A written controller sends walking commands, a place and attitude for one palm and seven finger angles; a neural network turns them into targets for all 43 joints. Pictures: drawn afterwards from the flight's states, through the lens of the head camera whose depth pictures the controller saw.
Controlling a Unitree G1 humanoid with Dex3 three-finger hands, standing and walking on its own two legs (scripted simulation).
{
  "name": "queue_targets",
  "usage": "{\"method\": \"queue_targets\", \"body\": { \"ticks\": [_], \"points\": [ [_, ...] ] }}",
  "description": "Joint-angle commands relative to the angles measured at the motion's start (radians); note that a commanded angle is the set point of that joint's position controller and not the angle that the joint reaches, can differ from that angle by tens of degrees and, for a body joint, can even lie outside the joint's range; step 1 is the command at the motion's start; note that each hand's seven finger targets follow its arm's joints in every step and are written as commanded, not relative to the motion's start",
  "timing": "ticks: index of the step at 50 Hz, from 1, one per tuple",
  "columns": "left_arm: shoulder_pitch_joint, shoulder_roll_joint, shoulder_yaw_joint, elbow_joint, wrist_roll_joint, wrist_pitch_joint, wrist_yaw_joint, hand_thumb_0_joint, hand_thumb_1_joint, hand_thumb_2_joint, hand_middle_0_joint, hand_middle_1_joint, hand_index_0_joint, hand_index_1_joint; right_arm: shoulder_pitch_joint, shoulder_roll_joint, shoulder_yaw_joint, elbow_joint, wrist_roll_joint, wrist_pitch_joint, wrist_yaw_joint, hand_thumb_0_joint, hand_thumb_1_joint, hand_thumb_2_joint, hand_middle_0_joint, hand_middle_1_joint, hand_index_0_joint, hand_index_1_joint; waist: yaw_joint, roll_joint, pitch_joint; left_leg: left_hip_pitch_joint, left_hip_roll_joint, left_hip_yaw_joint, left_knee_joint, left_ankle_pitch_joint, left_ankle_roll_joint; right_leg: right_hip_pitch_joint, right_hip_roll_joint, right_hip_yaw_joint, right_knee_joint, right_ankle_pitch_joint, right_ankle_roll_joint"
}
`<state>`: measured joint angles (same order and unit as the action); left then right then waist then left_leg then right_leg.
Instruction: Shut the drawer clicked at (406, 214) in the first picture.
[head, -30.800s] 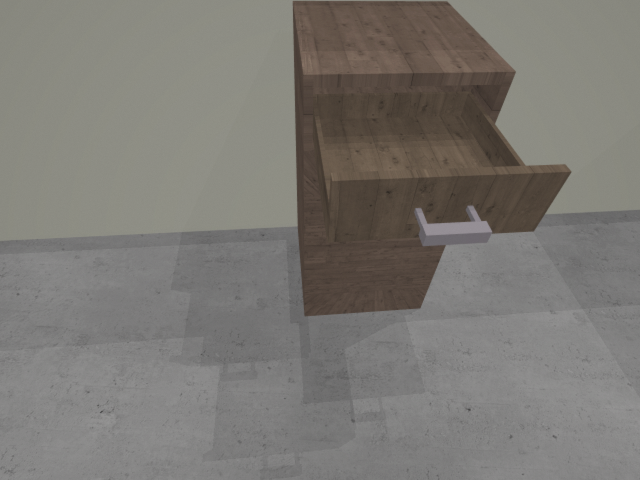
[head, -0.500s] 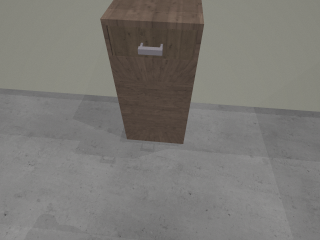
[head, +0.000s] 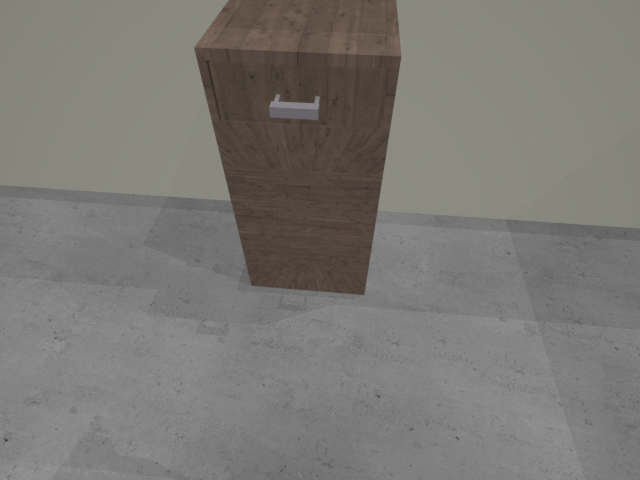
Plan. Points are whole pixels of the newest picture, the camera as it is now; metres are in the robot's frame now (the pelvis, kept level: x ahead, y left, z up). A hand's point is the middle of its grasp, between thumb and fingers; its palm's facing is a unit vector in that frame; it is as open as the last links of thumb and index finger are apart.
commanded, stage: look to check the result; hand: left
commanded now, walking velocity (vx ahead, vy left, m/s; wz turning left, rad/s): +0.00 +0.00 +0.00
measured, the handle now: (296, 105) +0.85 +0.10 +0.02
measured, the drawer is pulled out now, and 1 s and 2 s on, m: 0.00 0.00 0.00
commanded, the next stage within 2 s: stand and wait in 0.02 s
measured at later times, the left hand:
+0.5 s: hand out of the picture +0.03 +0.19 -0.17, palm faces +0.02 -0.97 -0.25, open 7.4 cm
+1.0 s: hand out of the picture +0.05 +0.19 -0.16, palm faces +0.01 -0.96 -0.27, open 7.4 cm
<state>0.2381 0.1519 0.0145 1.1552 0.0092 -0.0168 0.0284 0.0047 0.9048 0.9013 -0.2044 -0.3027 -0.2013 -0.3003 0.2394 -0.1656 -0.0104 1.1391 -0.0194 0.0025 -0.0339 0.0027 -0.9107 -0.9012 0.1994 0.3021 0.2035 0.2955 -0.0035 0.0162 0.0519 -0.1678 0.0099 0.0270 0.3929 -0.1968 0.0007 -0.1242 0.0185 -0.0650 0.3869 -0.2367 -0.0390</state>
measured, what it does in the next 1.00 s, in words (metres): stands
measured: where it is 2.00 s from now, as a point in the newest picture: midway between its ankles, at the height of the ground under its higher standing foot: outside the picture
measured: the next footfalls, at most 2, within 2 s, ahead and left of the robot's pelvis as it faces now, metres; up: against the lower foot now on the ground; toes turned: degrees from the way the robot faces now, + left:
none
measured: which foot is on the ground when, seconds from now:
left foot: down 0.00-1.00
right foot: down 0.00-1.00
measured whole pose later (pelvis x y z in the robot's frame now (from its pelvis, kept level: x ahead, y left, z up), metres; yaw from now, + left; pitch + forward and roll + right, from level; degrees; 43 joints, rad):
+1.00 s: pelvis +0.01 -0.02 +0.00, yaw +0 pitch -2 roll +0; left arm 0.17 0.23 0.02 1.15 0.01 -0.02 0.01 0.01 0.90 0.90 -0.21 -0.30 -0.20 -0.30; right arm 0.17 -0.25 -0.01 1.14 -0.02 0.01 -0.03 0.00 -0.91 -0.90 0.20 0.30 0.20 0.30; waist -0.01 0.02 0.05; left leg -0.13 0.04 0.03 0.34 -0.18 -0.03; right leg -0.08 0.05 -0.06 0.32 -0.21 -0.06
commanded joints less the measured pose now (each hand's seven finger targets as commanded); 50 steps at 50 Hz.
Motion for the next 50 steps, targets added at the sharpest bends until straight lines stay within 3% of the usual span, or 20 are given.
{"method": "queue_targets", "body": {
  "ticks": [1, 11, 50],
  "points": [
    [0.051, 0.137, 0.026, -0.031, -0.001, -0.013, 0.005, 0.0, 0.9, 0.9, -0.2, -0.3, -0.2, -0.3, 0.052, -0.12, -0.017, -0.023, 0.004, -0.016, -0.011, 0.0, -0.9, -0.9, 0.2, 0.3, 0.2, 0.3, -0.003, -0.019, -0.005, 0.026, 0.096, -0.089, -0.054, 0.147, 0.03, -0.035, -0.127, 0.116, -0.088, 0.142, -0.011],
    [0.016, 0.166, 0.029, -0.038, -0.001, -0.014, 0.002, 0.0, 0.9, 0.9, -0.2, -0.3, -0.2, -0.3, 0.024, -0.149, -0.018, -0.026, 0.002, -0.013, -0.011, 0.0, -0.9, -0.9, 0.2, 0.3, 0.2, 0.3, -0.004, -0.007, 0.011, 0.032, 0.1, -0.085, -0.065, 0.135, 0.024, -0.032, -0.13, 0.12, -0.107, 0.146, -0.013],
    [-0.062, 0.255, 0.039, -0.051, -0.001, -0.022, -0.005, 0.0, 0.9, 0.9, -0.2, -0.3, -0.2, -0.3, -0.053, -0.239, -0.025, -0.045, 0.003, -0.014, -0.005, 0.0, -0.9, -0.9, 0.2, 0.3, 0.2, 0.3, -0.003, -0.021, -0.029, 0.074, 0.113, -0.082, -0.084, 0.145, 0.016, -0.003, -0.135, 0.143, -0.139, 0.196, -0.009]
  ]
}}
